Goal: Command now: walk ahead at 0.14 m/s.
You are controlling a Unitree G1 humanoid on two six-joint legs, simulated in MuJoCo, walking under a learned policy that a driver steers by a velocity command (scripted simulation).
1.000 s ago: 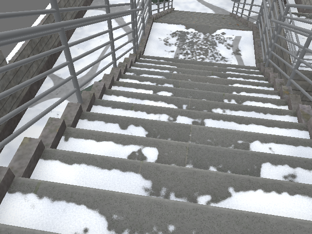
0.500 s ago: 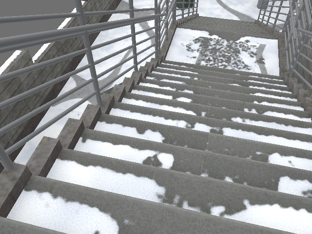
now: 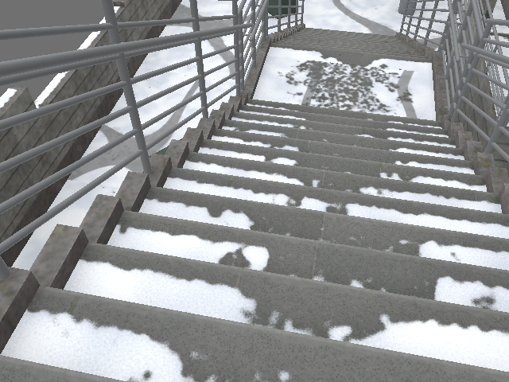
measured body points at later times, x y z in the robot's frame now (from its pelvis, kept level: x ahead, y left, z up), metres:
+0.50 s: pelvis +0.11 +0.00 -0.04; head +0.13 -0.01 +0.41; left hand +0.25 +0.23 -0.17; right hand -0.04 -0.19 -0.18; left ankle +0.00 +0.12 -0.75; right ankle +0.24 -0.15 -0.74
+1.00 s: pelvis +0.24 -0.06 -0.19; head +0.26 -0.07 +0.26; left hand +0.20 +0.13 -0.35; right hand +0.22 -0.27 -0.35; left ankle +0.33 +0.09 -0.88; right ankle +0.28 -0.15 -0.91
